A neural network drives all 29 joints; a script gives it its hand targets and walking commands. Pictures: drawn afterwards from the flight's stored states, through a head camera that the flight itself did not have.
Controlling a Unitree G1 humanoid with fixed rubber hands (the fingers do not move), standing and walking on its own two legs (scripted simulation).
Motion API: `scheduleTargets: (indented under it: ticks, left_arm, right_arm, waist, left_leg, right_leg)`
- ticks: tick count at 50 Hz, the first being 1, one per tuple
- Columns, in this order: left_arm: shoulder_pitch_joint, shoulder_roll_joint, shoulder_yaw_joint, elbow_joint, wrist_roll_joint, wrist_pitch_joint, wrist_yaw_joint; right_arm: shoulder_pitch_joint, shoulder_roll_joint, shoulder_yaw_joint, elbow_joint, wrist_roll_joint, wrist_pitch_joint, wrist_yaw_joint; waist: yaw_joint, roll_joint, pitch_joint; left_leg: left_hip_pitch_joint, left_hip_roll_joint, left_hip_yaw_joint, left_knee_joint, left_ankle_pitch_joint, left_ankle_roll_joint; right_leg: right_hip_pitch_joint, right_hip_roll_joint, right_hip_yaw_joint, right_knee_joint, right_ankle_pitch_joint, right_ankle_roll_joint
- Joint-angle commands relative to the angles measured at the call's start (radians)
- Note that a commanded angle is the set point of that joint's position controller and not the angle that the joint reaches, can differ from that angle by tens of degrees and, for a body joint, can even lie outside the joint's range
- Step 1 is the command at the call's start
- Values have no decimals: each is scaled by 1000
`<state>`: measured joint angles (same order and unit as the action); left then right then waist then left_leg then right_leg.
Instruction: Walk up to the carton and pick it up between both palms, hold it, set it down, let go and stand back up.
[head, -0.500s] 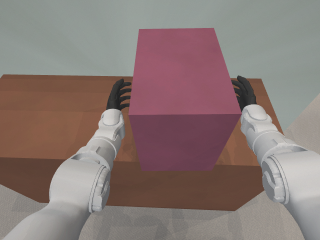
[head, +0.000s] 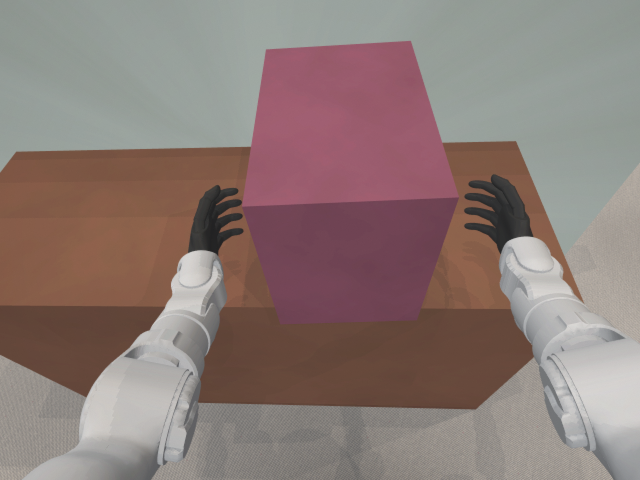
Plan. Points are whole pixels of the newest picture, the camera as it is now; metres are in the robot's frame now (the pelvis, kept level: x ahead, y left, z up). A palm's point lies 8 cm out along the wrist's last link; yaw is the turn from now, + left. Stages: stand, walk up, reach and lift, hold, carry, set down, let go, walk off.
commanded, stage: set down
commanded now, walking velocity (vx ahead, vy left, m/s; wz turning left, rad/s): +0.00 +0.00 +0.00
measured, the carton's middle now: (343, 188) +0.54 +0.03 +0.03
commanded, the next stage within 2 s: none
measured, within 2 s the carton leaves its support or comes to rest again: neither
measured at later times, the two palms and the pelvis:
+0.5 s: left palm (202, 294) +0.34 +0.20 +0.04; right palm (537, 289) +0.37 -0.21 +0.03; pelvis +0.01 +0.00 +0.01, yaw +0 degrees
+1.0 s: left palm (191, 364) +0.26 +0.20 +0.02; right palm (571, 378) +0.27 -0.23 +0.02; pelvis +0.03 +0.01 +0.02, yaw +0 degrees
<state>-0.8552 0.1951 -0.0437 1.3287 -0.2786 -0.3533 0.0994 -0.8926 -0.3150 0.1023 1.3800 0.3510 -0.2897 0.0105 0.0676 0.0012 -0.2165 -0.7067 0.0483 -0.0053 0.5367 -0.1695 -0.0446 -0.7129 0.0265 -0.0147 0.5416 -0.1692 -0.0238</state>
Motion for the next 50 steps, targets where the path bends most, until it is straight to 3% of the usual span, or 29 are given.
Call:
scheduleTargets:
  ticks: [1, 2, 3, 6, 8, 9, 10, 11, 12, 13, 15, 16, 17, 19, 20, 23, 24, 26, 29, 35, 37, 39, 41, 42, 43, 45, 46, 47, 50]
  left_arm:
    - [-375, 143, 37, -156, 15, -47, 7]
    - [-372, 131, 33, -151, 22, -39, 10]
    - [-348, 127, 38, -145, 25, -33, 12]
    - [-283, 110, 35, -176, 34, -29, 16]
    - [-218, 101, 56, -226, 57, -26, 18]
    - [-305, 92, 37, -206, 49, -18, 22]
    - [-204, 89, 51, -248, 67, -11, 22]
    - [-215, 79, 50, -262, 62, -9, 25]
    - [-211, 70, 38, -272, 61, -3, 26]
    - [-169, 66, 48, -305, 71, -3, 30]
    - [-64, 51, 66, -342, 100, 12, 25]
    - [-123, 47, 50, -352, 97, 15, 27]
    - [-49, 40, 50, -378, 105, 18, 28]
    - [48, 21, 58, -499, 121, 16, 33]
    - [-27, 23, 39, -488, 109, 17, 34]
    - [100, 17, 53, -581, 129, 22, 47]
    - [79, 13, 35, -608, 124, 28, 53]
    - [150, -10, 34, -661, 123, 37, 62]
    - [298, -12, 42, -754, 149, 49, 55]
    - [389, -20, 41, -808, 168, 80, 56]
    - [468, -36, 30, -873, 171, 87, 56]
    - [604, -40, 42, -933, 196, 92, 56]
    - [572, -28, 50, -931, 200, 101, 57]
    - [703, -56, 30, -988, 209, 101, 57]
    - [647, -42, 33, -991, 204, 102, 55]
    - [727, -51, 21, -1059, 209, 100, 59]
    - [650, -42, 15, -1066, 204, 103, 64]
    - [792, -63, 10, -1093, 218, 108, 63]
    - [791, -66, -6, -1139, 227, 123, 71]
  right_arm:
    - [-404, -136, -5, -188, 5, -53, -3]
    - [-392, -144, -14, -154, 3, -45, -1]
    - [-382, -139, -2, -180, 8, -44, 2]
    - [-294, -131, -5, -170, 14, -48, 2]
    - [-249, -118, 12, -200, 17, -63, 5]
    - [-338, -141, -14, -173, 12, -53, 12]
    - [-238, -139, 1, -191, 24, -60, 10]
    - [-258, -143, -8, -212, 18, -60, 14]
    - [-232, -146, -17, -193, 17, -60, 16]
    - [-210, -145, -11, -221, 15, -66, 20]
    - [-96, -139, 9, -212, 26, -77, 21]
    - [-160, -150, -21, -207, 16, -73, 26]
    - [-86, -143, -13, -213, 17, -77, 29]
    - [9, -141, -26, -287, 16, -102, 32]
    - [-62, -150, -54, -286, -5, -94, 36]
    - [57, -151, -59, -345, -2, -99, 50]
    - [41, -158, -83, -348, -12, -93, 58]
    - [94, -165, -83, -420, -13, -97, 71]
    - [243, -155, -74, -484, -3, -110, 74]
    - [322, -152, -71, -574, 0, -107, 86]
    - [407, -158, -78, -617, 3, -111, 91]
    - [548, -153, -68, -655, 15, -121, 92]
    - [515, -159, -79, -688, 6, -120, 93]
    - [641, -160, -79, -716, 9, -130, 94]
    - [603, -156, -92, -729, 0, -129, 93]
    - [690, -152, -96, -774, -3, -136, 92]
    - [611, -158, -114, -786, -7, -132, 95]
    - [747, -138, -97, -795, -7, -130, 95]
    - [768, -139, -123, -840, -14, -121, 102]
  waist:
    - [7, -71, -577]
    - [0, -64, -549]
    - [15, -76, -525]
    - [-1, -69, -463]
    - [24, -46, -456]
    - [2, -39, -422]
    - [8, -51, -412]
    - [8, -64, -414]
    - [-14, -56, -388]
    - [2, -65, -374]
    - [0, -58, -326]
    - [-21, -42, -320]
    - [-9, -28, -277]
    - [-19, -43, -314]
    - [-40, -30, -287]
    - [-21, -23, -254]
    - [-39, -16, -248]
    - [-36, -53, -254]
    - [-35, -57, -237]
    - [-24, -70, -149]
    - [-32, -74, -124]
    - [-19, -73, -94]
    - [-17, -69, -79]
    - [-24, -76, -65]
    - [-31, -75, -77]
    - [-32, -75, -44]
    - [-36, -57, -45]
    - [-36, -72, 5]
    - [-39, -48, 49]
  left_leg:
    - [220, -51, 89, -28, 130, -1]
    - [229, -45, 81, -31, 128, -2]
    - [240, -48, 85, -31, 115, 1]
    - [281, -49, 81, -47, 99, -1]
    - [319, -54, 85, -46, 144, -8]
    - [295, -52, 82, -51, 108, -6]
    - [342, -51, 82, -52, 146, -9]
    - [346, -52, 80, -59, 126, -7]
    - [354, -51, 75, -68, 116, -9]
    - [362, -52, 77, -68, 119, -5]
    - [418, -53, 72, -79, 171, -9]
    - [401, -51, 68, -82, 130, -11]
    - [410, -53, 70, -88, 127, -12]
    - [468, -57, 64, -96, 176, -12]
    - [428, -57, 60, -102, 132, -12]
    - [463, -56, 61, -119, 123, -8]
    - [452, -55, 56, -127, 89, -6]
    - [466, -55, 53, -131, 108, 4]
    - [496, -61, 51, -134, 163, 6]
    - [471, -72, 56, -156, 114, 22]
    - [493, -69, 46, -163, 127, 24]
    - [556, -69, 43, -168, 184, 19]
    - [528, -73, 40, -170, 159, 23]
    - [576, -67, 33, -176, 195, 18]
    - [551, -69, 35, -172, 169, 22]
    - [582, -70, 28, -181, 182, 22]
    - [569, -70, 27, -178, 143, 24]
    - [616, -66, 22, -187, 162, 26]
    - [628, -60, 18, -201, 120, 19]
  right_leg:
    - [468, -5, -4, -23, 171, 75]
    - [459, -1, -6, -24, 158, 70]
    - [457, -1, -4, -31, 127, 69]
    - [467, -1, -1, -45, 108, 65]
    - [486, 4, -1, -50, 148, 59]
    - [453, 9, -7, -47, 106, 54]
    - [478, 10, -7, -59, 142, 58]
    - [465, 11, -7, -66, 112, 54]
    - [471, 12, -10, -71, 107, 51]
    - [479, 12, -4, -71, 115, 51]
    - [515, 13, 0, -90, 173, 51]
    - [477, 16, -5, -92, 124, 46]
    - [477, 13, -3, -101, 108, 44]
    - [523, 16, 1, -113, 174, 43]
    - [491, 17, -6, -111, 132, 41]
    - [499, 15, 4, -130, 114, 36]
    - [483, 13, 2, -134, 81, 31]
    - [506, 13, 5, -135, 108, 29]
    - [567, 7, 18, -140, 203, 33]
    - [591, -9, 42, -154, 169, 30]
    - [603, -10, 39, -161, 182, 25]
    - [619, -9, 40, -180, 230, 24]
    - [603, -12, 45, -180, 193, 16]
    - [621, -9, 36, -188, 233, 14]
    - [614, -10, 40, -187, 209, 10]
    - [617, -13, 41, -197, 218, 9]
    - [578, -10, 42, -196, 157, 3]
    - [601, -14, 43, -211, 177, 5]
    - [549, -10, 37, -231, 91, -6]
